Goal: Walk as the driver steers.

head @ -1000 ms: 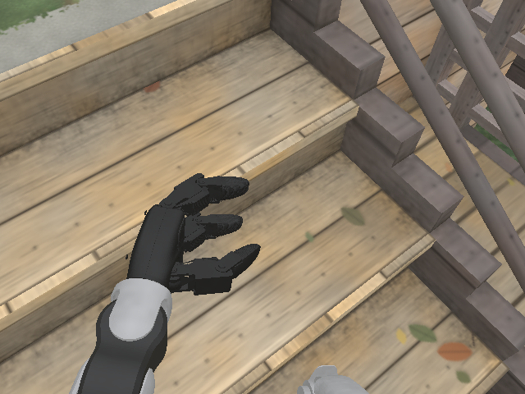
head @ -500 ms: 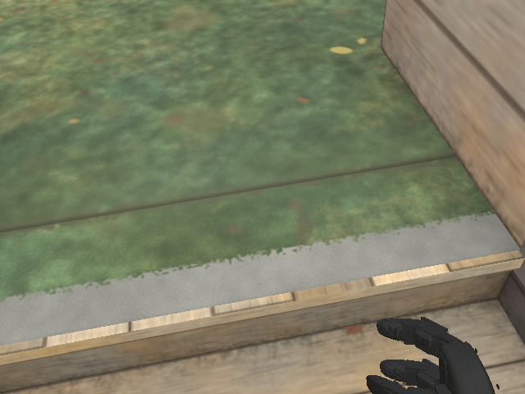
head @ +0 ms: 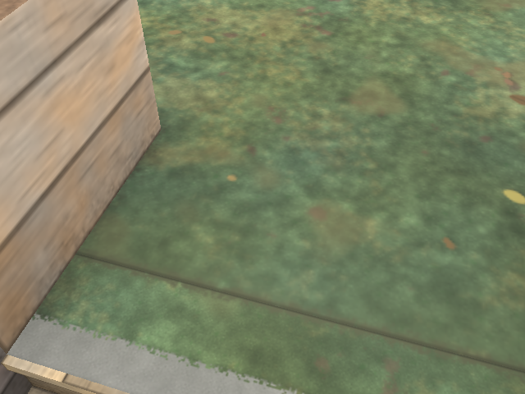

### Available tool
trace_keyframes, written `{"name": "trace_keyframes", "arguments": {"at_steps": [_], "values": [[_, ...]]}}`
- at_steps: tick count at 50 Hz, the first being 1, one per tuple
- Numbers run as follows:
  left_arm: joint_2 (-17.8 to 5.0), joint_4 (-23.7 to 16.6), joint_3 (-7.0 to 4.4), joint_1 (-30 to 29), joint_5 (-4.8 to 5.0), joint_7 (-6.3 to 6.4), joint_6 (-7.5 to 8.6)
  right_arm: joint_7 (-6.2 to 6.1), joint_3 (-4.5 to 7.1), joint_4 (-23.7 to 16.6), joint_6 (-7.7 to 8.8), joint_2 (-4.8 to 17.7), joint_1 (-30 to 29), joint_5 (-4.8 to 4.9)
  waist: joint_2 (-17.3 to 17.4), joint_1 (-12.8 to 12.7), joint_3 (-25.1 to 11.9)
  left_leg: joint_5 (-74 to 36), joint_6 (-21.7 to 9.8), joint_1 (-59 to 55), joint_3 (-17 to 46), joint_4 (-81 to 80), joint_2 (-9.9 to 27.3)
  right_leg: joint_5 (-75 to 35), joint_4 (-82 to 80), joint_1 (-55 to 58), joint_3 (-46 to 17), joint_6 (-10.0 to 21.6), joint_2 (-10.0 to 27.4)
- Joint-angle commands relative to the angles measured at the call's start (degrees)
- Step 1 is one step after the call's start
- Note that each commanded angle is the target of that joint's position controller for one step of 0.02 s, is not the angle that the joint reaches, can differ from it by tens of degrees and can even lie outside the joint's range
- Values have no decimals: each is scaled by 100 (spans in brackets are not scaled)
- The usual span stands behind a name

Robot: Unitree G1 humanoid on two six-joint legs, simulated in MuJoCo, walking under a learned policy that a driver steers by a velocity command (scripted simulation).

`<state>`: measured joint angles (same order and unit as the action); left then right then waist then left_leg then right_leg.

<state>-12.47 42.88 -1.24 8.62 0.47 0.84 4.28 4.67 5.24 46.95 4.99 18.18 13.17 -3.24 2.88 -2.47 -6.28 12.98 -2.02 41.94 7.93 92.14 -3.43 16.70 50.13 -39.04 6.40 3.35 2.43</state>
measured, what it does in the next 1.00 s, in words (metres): climbs, turning right: left foot, then right foot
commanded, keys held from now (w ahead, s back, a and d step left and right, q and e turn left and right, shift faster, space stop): q+shift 0.02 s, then shift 0.16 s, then e+shift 0.76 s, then w+shift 0.06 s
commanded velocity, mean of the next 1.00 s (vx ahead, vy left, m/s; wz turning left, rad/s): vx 0.03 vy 0.00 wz -0.33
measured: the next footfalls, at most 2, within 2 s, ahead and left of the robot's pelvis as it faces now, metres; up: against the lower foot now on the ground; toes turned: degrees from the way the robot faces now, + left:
left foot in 0.24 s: +0.15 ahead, +0.14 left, +0.00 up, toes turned +11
right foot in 0.68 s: +0.11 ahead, -0.14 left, +0.00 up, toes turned -9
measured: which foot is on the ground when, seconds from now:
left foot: up 0.00-0.22, down 0.24-0.68, up 0.70-1.00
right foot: down 0.00-0.24, up 0.26-0.66, down 0.68-1.00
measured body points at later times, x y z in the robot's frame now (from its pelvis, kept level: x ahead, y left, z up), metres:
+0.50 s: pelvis +0.06 +0.02 +0.05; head +0.06 +0.02 +0.50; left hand +0.13 +0.28 -0.08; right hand +0.27 -0.20 -0.03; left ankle +0.11 +0.13 -0.68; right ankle +0.04 -0.13 -0.54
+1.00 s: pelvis +0.09 -0.05 +0.05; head +0.10 -0.06 +0.50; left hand +0.31 +0.13 -0.05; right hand +0.19 -0.37 -0.02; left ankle +0.13 +0.09 -0.55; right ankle +0.07 -0.13 -0.68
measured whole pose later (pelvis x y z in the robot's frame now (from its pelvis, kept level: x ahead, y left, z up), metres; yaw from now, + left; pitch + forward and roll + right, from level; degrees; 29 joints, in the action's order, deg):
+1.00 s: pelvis +0.09 -0.05 +0.05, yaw -23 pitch +7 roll +1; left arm -12.8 39.8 -0.6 14.7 -0.2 -2.1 6.9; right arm -3.5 4.4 38.4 3.3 15.3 4.3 -2.8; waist -0.5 -2.1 -6.0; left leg 19.8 7.1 43.8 1.6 81.7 -0.9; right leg 14.2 32.6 -24.0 -12.5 3.9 -7.9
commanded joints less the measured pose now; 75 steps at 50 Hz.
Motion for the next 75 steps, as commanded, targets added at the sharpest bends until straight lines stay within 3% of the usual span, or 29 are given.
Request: {"name": "trace_keyframes", "arguments": {"at_steps": [1,6,9,12,13,14,15,16,18,21,26,29,33,34,35,36,37,41,45,49,54,58,59,60,61,63,68,73,75], "values": [[388,-178,87,-762,28,471,371,60,-289,-426,-13,-458,-223,6,-410,313,-191,495,-32,331,-280,181,648,-113,-2413,934,-1256,591,856],[-428,91,-63,-83,-274,410,241,5,-432,-984,9,-39,-919,26,-711,117,-221,307,122,663,-139,-786,784,110,-2930,1461,-926,715,1207],[-1252,44,-253,-606,-105,142,234,60,-374,-846,-22,167,-667,180,-354,522,-61,1008,451,-1620,-924,-4739,585,1274,-2797,749,-123,211,687],[-66,394,170,-44,-262,-372,81,211,-109,87,122,322,587,306,-171,667,323,-959,354,-4729,-835,-5401,404,2409,-1234,-1036,46,-465,480],[71,636,168,1283,191,-360,216,213,-128,-449,250,759,-91,448,1074,149,-32,-1547,-558,-4296,1000,-6373,1848,1751,-473,-900,-172,-805,154],[-324,939,-61,1525,47,92,-122,-320,-402,-825,-216,-356,102,179,1321,659,-1067,938,-557,-3373,1715,-7647,2549,1571,557,517,-385,-697,369],[-511,489,36,425,60,-200,66,-121,-159,-558,137,947,-1200,504,1199,130,932,2259,-1017,-2201,2674,-7167,2157,643,1479,-456,-1187,-956,277],[-693,456,-82,336,-10,-212,172,-151,-216,-746,239,742,-1517,574,774,53,273,2649,-881,-2057,2371,-7429,2132,909,2225,-423,-1283,-1056,178],[-832,593,-154,611,-41,-11,177,-514,-79,-905,255,961,-1868,186,296,-2,129,2218,-1293,-1828,2188,-7654,2523,615,4424,-950,-1538,-866,-78],[-600,357,-157,410,-90,-57,227,-770,-389,-1001,183,-9,-1814,190,-38,-34,-240,1378,-1429,-2515,1052,-7795,2357,84,4503,-1439,-1520,-792,-54],[-271,-58,-69,27,-259,-423,111,-912,-145,-701,165,291,-1029,161,146,107,-192,533,-1013,-3416,-527,-7916,2172,258,1937,-933,-976,-725,220],[-413,-102,-65,472,-165,-848,74,-890,43,-979,318,673,-1699,72,299,-87,-132,147,-871,-2745,-1362,-7755,2051,594,720,852,-621,-486,197],[-500,-110,-153,968,-143,-876,90,-807,219,-908,330,619,-1926,63,-61,-204,-52,28,-744,-2850,-1611,-6769,2059,-760,-1711,2155,-354,-11,-99],[-748,-41,-260,1059,-217,-809,204,-798,100,-822,315,78,-1549,158,-711,-72,-8,333,-357,-2679,-1980,-5807,1624,-1794,-2383,2492,-730,339,-156],[-1576,26,-410,1386,-133,-585,322,-885,5,-1128,240,-372,-1252,182,-2398,275,-211,1804,427,-1381,-2464,-3840,582,-4750,-2627,3204,-2959,1663,1154],[-1873,-98,-426,1437,-169,-547,516,-928,-2,-1425,308,-214,-1357,217,-2400,136,-481,2331,673,-22,-1252,-3193,-217,-4027,-2890,4020,-4297,2283,1577],[-1463,126,-391,1366,-376,-581,548,-831,-7,-1404,253,-66,-1993,292,-2126,-238,29,1850,447,648,-610,-1837,-47,-2272,-2829,3696,-3837,1534,1193],[-796,-454,-169,380,-57,-483,180,-927,142,-1393,156,135,-1897,177,-431,164,-128,958,471,681,-347,-1423,378,-1731,-2767,2632,-3226,1162,787],[-830,-814,-191,114,-140,-363,331,-979,128,-1293,31,293,-1303,279,-1086,271,-431,990,925,421,-403,-230,273,-2261,-2552,2169,-3484,1251,745],[-591,-650,-47,872,-13,-208,374,-772,-96,-1254,-167,-134,-923,-77,-841,107,-288,495,936,628,-528,-1187,491,927,-2969,2315,-3874,1178,401],[-782,-993,-91,-83,13,-483,329,-352,-227,-1110,-265,-169,-683,-221,-871,131,124,1541,745,-1197,-1079,-4348,347,1637,-2938,1598,-3866,1344,231],[-730,-596,-139,396,-103,-486,32,-264,-360,-1104,26,-380,-461,-21,-948,21,-102,271,140,-2313,-835,-6154,378,1306,-2573,2213,-4338,1568,433],[-878,-756,-409,252,-155,-119,-85,-486,-115,-782,76,-22,1089,404,-1353,913,182,1473,-380,-3822,-359,-7218,639,941,-1629,825,-2891,900,-194],[-283,-1110,-286,-415,-26,-128,54,-613,103,-545,127,839,1801,271,825,1110,440,1700,-644,-5497,1751,-7931,1854,301,861,-1313,-1460,330,-1188],[-127,-1296,-193,-625,-110,-90,150,-586,234,-468,105,1116,1685,200,1333,994,744,2609,-1037,-5644,3737,-8414,2740,463,2258,-3043,-1116,197,-1060],[106,-1246,-136,-1219,-332,-108,203,-564,4,-312,143,196,1679,43,-432,957,1043,2803,-1012,-5521,2674,-8076,2350,-306,4923,-4073,-1574,235,-733],[766,-1957,259,-2171,-478,-101,-54,-357,-338,553,350,-683,2147,179,-34,431,1435,1432,-854,-3927,963,-8206,1573,881,7308,-4888,-523,555,-137],[606,-2449,506,-3007,11,-205,-268,-582,-331,902,177,-583,2576,574,98,661,1222,-1970,-1160,-2170,278,-9997,1119,1071,3273,-1186,556,473,178],[421,-1794,286,-1258,52,-179,-319,-588,-246,596,289,154,2350,586,256,-115,-443,-8811,-1266,-2191,-99,-8237,1299,1595,2842,2223,804,556,-727]]}}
